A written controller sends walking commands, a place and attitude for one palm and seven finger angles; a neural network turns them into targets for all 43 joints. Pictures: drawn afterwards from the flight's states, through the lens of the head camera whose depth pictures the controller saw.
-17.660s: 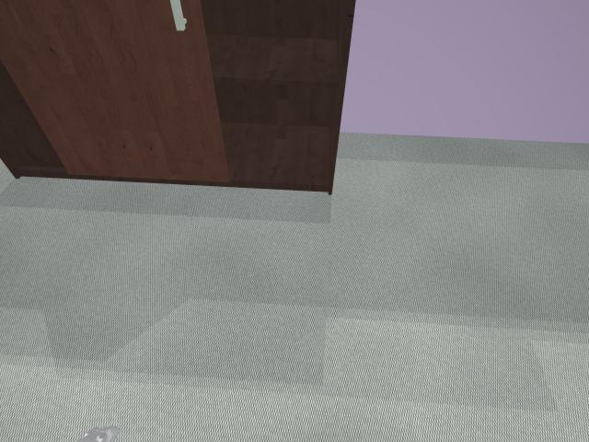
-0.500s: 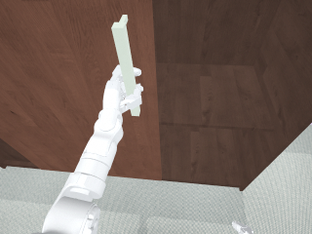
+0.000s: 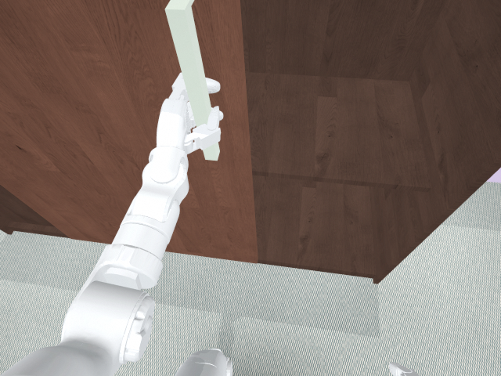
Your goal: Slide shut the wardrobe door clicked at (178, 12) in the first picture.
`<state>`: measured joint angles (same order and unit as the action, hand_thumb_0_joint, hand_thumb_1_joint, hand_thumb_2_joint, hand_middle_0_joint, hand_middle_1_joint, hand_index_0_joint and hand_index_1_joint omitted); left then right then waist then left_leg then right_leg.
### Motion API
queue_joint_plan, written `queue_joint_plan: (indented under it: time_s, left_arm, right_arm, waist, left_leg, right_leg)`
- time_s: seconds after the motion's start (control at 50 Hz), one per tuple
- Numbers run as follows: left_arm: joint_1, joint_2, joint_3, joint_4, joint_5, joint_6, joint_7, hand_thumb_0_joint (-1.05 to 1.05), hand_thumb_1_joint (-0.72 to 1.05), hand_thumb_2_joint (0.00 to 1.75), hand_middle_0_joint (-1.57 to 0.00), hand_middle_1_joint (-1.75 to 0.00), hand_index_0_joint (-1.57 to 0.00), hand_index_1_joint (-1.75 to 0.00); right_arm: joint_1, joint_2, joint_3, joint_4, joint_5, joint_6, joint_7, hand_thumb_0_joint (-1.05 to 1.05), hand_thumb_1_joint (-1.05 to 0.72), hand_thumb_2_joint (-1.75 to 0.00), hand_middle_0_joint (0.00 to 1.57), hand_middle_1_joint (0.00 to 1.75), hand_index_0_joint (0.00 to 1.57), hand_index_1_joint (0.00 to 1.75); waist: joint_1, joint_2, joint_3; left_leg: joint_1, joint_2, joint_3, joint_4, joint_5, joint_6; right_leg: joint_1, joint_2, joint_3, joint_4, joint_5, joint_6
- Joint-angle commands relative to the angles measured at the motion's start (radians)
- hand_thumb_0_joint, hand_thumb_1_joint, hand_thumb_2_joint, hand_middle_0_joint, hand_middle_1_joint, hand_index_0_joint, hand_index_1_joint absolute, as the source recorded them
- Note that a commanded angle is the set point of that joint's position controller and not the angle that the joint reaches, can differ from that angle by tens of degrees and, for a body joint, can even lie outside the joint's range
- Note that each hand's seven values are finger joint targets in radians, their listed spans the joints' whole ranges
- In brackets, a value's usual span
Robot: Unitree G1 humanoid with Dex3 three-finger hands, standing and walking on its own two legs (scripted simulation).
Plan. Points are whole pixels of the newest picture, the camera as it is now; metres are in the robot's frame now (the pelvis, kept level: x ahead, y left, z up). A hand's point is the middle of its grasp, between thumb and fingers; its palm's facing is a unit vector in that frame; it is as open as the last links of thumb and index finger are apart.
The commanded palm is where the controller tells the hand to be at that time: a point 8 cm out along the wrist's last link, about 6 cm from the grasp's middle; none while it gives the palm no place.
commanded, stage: step sideways, sliding the door along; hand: left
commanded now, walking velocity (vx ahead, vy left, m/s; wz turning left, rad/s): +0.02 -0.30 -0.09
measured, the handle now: (202, 88) +0.50 +0.12 +0.16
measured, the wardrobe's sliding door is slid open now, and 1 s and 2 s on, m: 0.46 0.18 0.00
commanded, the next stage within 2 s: stop walking and hold the door there in 1.92 s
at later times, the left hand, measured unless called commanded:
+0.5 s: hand (273, 131) +0.44 +0.01 +0.12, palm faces +0.20 -0.97 -0.11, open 6.3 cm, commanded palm +0.41 -0.01 +0.13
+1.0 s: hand (405, 144) +0.43 -0.19 +0.12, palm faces +0.06 -1.00 -0.05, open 6.2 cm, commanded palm +0.40 -0.19 +0.13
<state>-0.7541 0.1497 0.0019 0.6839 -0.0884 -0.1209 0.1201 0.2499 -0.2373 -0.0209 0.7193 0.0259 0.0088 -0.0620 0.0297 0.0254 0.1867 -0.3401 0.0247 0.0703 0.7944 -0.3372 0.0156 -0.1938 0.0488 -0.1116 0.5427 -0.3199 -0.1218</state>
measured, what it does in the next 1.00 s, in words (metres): steps to the right: left foot, then right foot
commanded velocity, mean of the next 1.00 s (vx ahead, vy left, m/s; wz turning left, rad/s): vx -0.10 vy -0.29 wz -0.17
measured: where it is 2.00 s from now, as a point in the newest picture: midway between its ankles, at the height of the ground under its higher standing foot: outside the picture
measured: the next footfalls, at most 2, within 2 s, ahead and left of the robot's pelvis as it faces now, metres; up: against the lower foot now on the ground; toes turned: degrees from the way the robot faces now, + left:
left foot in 0.04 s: +0.05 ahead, +0.14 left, +0.00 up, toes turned +5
right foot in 0.34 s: +0.16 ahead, -0.32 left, +0.00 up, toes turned +2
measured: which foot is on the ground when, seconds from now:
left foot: up 0.00-0.02, down 0.04-0.38, up 0.40-0.50, down 0.52-0.70, up 0.72-0.90, down 0.92-1.00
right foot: down 0.00-0.04, up 0.06-0.32, down 0.34-0.92, up 0.94-1.00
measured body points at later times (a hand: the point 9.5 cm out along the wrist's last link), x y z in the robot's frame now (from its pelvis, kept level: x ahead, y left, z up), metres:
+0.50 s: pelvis +0.04 -0.15 -0.02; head +0.13 -0.16 +0.42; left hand +0.43 +0.06 +0.13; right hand +0.27 -0.35 -0.14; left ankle +0.03 +0.02 -0.73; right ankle +0.13 -0.26 -0.73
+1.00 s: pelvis +0.06 -0.29 -0.01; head +0.17 -0.30 +0.43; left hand +0.42 -0.13 +0.13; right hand +0.29 -0.49 -0.12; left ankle +0.05 -0.12 -0.73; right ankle +0.11 -0.36 -0.71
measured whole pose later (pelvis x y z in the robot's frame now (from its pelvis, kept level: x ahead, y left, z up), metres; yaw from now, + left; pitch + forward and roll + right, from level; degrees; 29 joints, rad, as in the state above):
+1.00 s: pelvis +0.06 -0.29 -0.01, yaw +4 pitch -2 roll +2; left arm -0.40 0.08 -0.11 0.06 -0.05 -0.14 0.12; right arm 0.06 -0.19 -0.05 0.55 0.02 -0.05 0.02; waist 0.08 0.01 0.29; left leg -0.21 0.12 0.13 0.55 -0.28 -0.07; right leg -0.42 0.05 -0.01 0.85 -0.41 -0.01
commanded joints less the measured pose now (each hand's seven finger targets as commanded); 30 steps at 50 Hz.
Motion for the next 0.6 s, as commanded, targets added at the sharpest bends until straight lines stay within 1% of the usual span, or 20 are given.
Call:
queue_joint_plan:
  time_s: [0.0,0.02,0.04,0.06,0.1,0.2,0.24,0.28,0.32,0.34,0.36,0.38,0.4,0.42,0.44,0.46,0.48,0.5,0.54,0.58]
  left_arm:
    - [-0.524,-0.094,-0.188,-0.410,0.003,-0.113,-0.078,0.00,0.90,0.90,-0.45,-1.40,-0.45,-1.40]
    - [-0.534,-0.134,-0.229,-0.420,-0.015,-0.110,-0.087,0.00,0.90,0.90,-0.45,-1.40,-0.45,-1.40]
    - [-0.476,-0.121,-0.207,-0.392,-0.008,-0.097,-0.093,0.00,0.90,0.90,-0.45,-1.40,-0.45,-1.40]
    - [-0.490,-0.052,-0.162,-0.457,-0.003,-0.100,-0.095,0.00,0.90,0.90,-0.45,-1.40,-0.45,-1.40]
    - [-0.530,-0.070,-0.192,-0.535,0.012,-0.098,-0.099,0.00,0.90,0.90,-0.45,-1.40,-0.45,-1.40]
    - [-0.517,-0.159,-0.270,-0.587,0.019,-0.085,-0.104,0.00,0.90,0.90,-0.45,-1.40,-0.45,-1.40]
    - [-0.485,-0.157,-0.274,-0.588,0.020,-0.083,-0.105,0.00,0.90,0.90,-0.45,-1.40,-0.45,-1.40]
    - [-0.446,-0.136,-0.256,-0.602,0.024,-0.086,-0.096,0.00,0.90,0.90,-0.45,-1.40,-0.45,-1.40]
    - [-0.408,-0.091,-0.236,-0.626,0.045,-0.088,-0.084,0.00,0.90,0.90,-0.45,-1.40,-0.45,-1.40]
    - [-0.365,-0.064,-0.219,-0.587,0.060,-0.076,-0.075,0.00,0.90,0.90,-0.45,-1.40,-0.45,-1.40]
    - [-0.320,-0.020,-0.176,-0.578,0.053,-0.067,-0.077,0.00,0.90,0.90,-0.45,-1.40,-0.45,-1.40]
    - [-0.343,-0.039,-0.195,-0.637,0.049,-0.071,-0.078,0.00,0.90,0.90,-0.45,-1.40,-0.45,-1.40]
    - [-0.355,-0.079,-0.230,-0.720,0.041,-0.081,-0.077,0.00,0.90,0.90,-0.45,-1.40,-0.45,-1.40]
    - [-0.347,-0.104,-0.250,-0.748,0.038,-0.085,-0.065,0.00,0.90,0.90,-0.45,-1.40,-0.45,-1.40]
    - [-0.320,-0.124,-0.267,-0.743,0.037,-0.088,-0.062,0.00,0.90,0.90,-0.45,-1.40,-0.45,-1.40]
    - [-0.316,-0.122,-0.269,-0.778,0.027,-0.093,-0.064,0.00,0.90,0.90,-0.45,-1.40,-0.45,-1.40]
    - [-0.320,-0.141,-0.280,-0.832,0.012,-0.096,-0.075,0.00,0.90,0.90,-0.45,-1.40,-0.45,-1.40]
    - [-0.303,-0.173,-0.303,-0.827,0.010,-0.098,-0.092,0.00,0.90,0.90,-0.45,-1.40,-0.45,-1.40]
    - [-0.279,-0.175,-0.310,-0.845,0.027,-0.110,-0.102,0.00,0.90,0.90,-0.45,-1.40,-0.45,-1.40]
    - [-0.254,-0.140,-0.287,-0.847,0.036,-0.109,-0.092,0.00,0.90,0.90,-0.45,-1.40,-0.45,-1.40]
  right_arm:
    - [-0.061,-0.135,-0.060,-0.170,0.002,-0.048,0.003,0.00,-0.90,-0.90,0.20,0.30,0.20,0.30]
    - [-0.082,-0.132,-0.054,-0.193,0.015,-0.032,0.032,0.00,-0.90,-0.90,0.20,0.30,0.20,0.30]
    - [-0.107,-0.099,-0.052,-0.189,0.018,-0.028,0.045,0.00,-0.90,-0.90,0.20,0.30,0.20,0.30]
    - [-0.109,-0.110,-0.055,-0.175,0.009,-0.021,0.040,0.00,-0.90,-0.90,0.20,0.30,0.20,0.30]
    - [-0.125,-0.113,-0.054,-0.176,0.012,-0.016,0.037,0.00,-0.90,-0.90,0.20,0.30,0.20,0.30]
    - [-0.150,-0.112,-0.060,-0.225,0.034,-0.053,0.043,0.00,-0.90,-0.90,0.20,0.30,0.20,0.30]
    - [-0.169,-0.104,-0.055,-0.240,0.041,-0.062,0.042,0.00,-0.90,-0.90,0.20,0.30,0.20,0.30]
    - [-0.175,-0.091,-0.049,-0.245,0.045,-0.059,0.043,0.00,-0.90,-0.90,0.20,0.30,0.20,0.30]
    - [-0.177,-0.073,-0.042,-0.240,0.051,-0.066,0.043,0.00,-0.90,-0.90,0.20,0.30,0.20,0.30]
    - [-0.161,-0.047,-0.045,-0.229,0.047,-0.058,0.037,0.00,-0.90,-0.90,0.20,0.30,0.20,0.30]
    - [-0.181,-0.052,-0.059,-0.227,0.035,-0.050,0.029,0.00,-0.90,-0.90,0.20,0.30,0.20,0.30]
    - [-0.199,-0.044,-0.057,-0.221,0.030,-0.055,0.020,0.00,-0.90,-0.90,0.20,0.30,0.20,0.30]
    - [-0.219,-0.030,-0.047,-0.215,0.027,-0.068,0.016,0.00,-0.90,-0.90,0.20,0.30,0.20,0.30]
    - [-0.230,-0.035,-0.036,-0.192,0.025,-0.078,0.016,0.00,-0.90,-0.90,0.20,0.30,0.20,0.30]
    - [-0.224,-0.031,-0.033,-0.189,0.024,-0.072,0.014,0.00,-0.90,-0.90,0.20,0.30,0.20,0.30]
    - [-0.213,-0.055,-0.051,-0.200,0.020,-0.064,0.014,0.00,-0.90,-0.90,0.20,0.30,0.20,0.30]
    - [-0.226,-0.111,-0.082,-0.235,0.011,-0.064,0.021,0.00,-0.90,-0.90,0.20,0.30,0.20,0.30]
    - [-0.216,-0.111,-0.084,-0.258,0.014,-0.063,0.051,0.00,-0.90,-0.90,0.20,0.30,0.20,0.30]
    - [-0.231,-0.097,-0.076,-0.270,0.017,-0.070,0.076,0.00,-0.90,-0.90,0.20,0.30,0.20,0.30]
    - [-0.221,-0.106,-0.079,-0.268,0.020,-0.083,0.089,0.00,-0.90,-0.90,0.20,0.30,0.20,0.30]
  waist:
    - [-0.099,0.085,-0.523]
    - [-0.101,0.184,-0.518]
    - [-0.091,0.065,-0.458]
    - [-0.095,0.030,-0.429]
    - [-0.089,0.031,-0.414]
    - [-0.092,0.199,-0.447]
    - [-0.089,0.237,-0.425]
    - [-0.076,0.201,-0.446]
    - [-0.070,0.056,-0.439]
    - [-0.083,-0.148,-0.465]
    - [-0.055,-0.453,-0.477]
    - [-0.051,-0.442,-0.478]
    - [-0.067,-0.327,-0.469]
    - [-0.095,-0.210,-0.448]
    - [-0.109,-0.189,-0.472]
    - [-0.114,-0.153,-0.510]
    - [-0.093,0.056,-0.522]
    - [-0.076,0.112,-0.553]
    - [-0.081,0.218,-0.451]
    - [-0.084,0.207,-0.437]
  left_leg:
    - [0.642,0.314,-0.301,-0.384,0.664,0.159]
    - [0.706,0.496,-0.527,-0.345,0.822,0.254]
    - [0.684,0.509,-0.519,-0.322,0.811,0.276]
    - [0.725,0.498,-0.483,-0.293,0.784,0.265]
    - [0.640,0.469,-0.398,-0.273,0.680,0.234]
    - [0.392,0.306,-0.061,-0.274,0.613,0.123]
    - [0.346,0.293,-0.034,-0.244,0.613,0.094]
    - [0.362,0.262,-0.009,-0.117,0.596,0.045]
    - [0.248,0.152,0.031,0.071,0.440,0.007]
    - [0.111,0.072,0.024,0.133,0.219,-0.043]
    - [-0.017,0.020,-0.011,0.240,-0.144,-0.065]
    - [-0.027,0.034,-0.057,0.312,-0.276,-0.046]
    - [-0.015,0.037,-0.074,0.251,-0.277,-0.038]
    - [0.030,0.060,-0.077,0.031,-0.198,-0.022]
    - [0.120,0.066,-0.047,-0.187,-0.036,-0.026]
    - [0.325,0.128,-0.046,-0.346,0.268,-0.006]
    - [0.515,0.352,-0.281,-0.348,0.672,0.090]
    - [0.553,0.484,-0.359,-0.348,0.832,0.184]
    - [0.506,0.475,-0.300,-0.292,0.863,0.204]
    - [0.516,0.407,-0.143,-0.216,0.897,0.112]
  right_leg:
    - [-0.270,-0.067,0.104,0.433,0.300,0.128]
    - [-0.415,-0.046,0.198,0.653,-0.171,0.115]
    - [-0.505,-0.061,0.269,0.745,-0.182,0.087]
    - [-0.609,-0.106,0.262,0.720,-0.189,0.090]
    - [-0.588,-0.146,0.265,0.593,-0.180,0.095]
    - [-0.176,-0.092,0.040,0.268,0.007,0.114]
    - [-0.098,-0.069,0.007,0.215,0.058,0.123]
    - [-0.001,-0.040,-0.014,0.063,0.132,0.120]
    - [0.144,-0.074,0.028,-0.096,0.465,0.104]
    - [0.230,-0.173,0.147,-0.076,0.685,0.055]
    - [0.288,-0.254,0.303,-0.088,0.765,-0.010]
    - [0.245,-0.302,0.321,-0.087,0.766,-0.031]
    - [0.217,-0.308,0.296,-0.063,0.795,-0.035]
    - [0.190,-0.298,0.252,-0.006,0.826,-0.028]
    - [0.180,-0.253,0.174,0.072,0.817,0.001]
    - [0.053,-0.205,0.112,0.180,0.683,0.054]
    - [-0.197,-0.113,0.076,0.309,0.311,0.118]
    - [-0.282,-0.089,0.126,0.454,-0.148,0.124]
    - [-0.350,-0.125,0.195,0.461,-0.187,0.108]
    - [-0.257,-0.110,0.146,0.285,-0.090,0.103]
